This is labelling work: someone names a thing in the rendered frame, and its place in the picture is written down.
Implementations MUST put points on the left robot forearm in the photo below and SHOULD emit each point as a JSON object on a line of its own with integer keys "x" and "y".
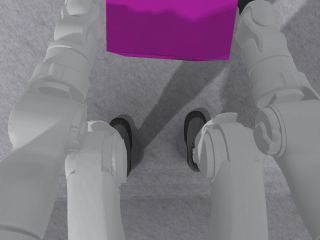
{"x": 70, "y": 55}

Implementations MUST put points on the left robot upper arm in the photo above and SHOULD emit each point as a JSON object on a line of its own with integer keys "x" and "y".
{"x": 45, "y": 129}

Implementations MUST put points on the carton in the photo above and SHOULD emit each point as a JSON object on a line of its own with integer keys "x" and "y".
{"x": 188, "y": 30}

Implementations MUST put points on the right robot forearm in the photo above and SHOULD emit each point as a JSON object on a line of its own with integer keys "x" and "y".
{"x": 269, "y": 64}

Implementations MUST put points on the left robot foot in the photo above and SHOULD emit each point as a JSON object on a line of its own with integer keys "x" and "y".
{"x": 124, "y": 129}

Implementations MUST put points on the right robot hand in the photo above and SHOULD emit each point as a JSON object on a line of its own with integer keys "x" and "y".
{"x": 242, "y": 3}

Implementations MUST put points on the right robot foot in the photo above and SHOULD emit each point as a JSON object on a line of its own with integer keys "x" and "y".
{"x": 193, "y": 123}

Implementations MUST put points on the right robot upper arm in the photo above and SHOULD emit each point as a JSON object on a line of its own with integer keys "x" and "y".
{"x": 290, "y": 133}

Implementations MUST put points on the robot foot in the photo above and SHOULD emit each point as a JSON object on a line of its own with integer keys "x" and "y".
{"x": 193, "y": 123}
{"x": 124, "y": 129}

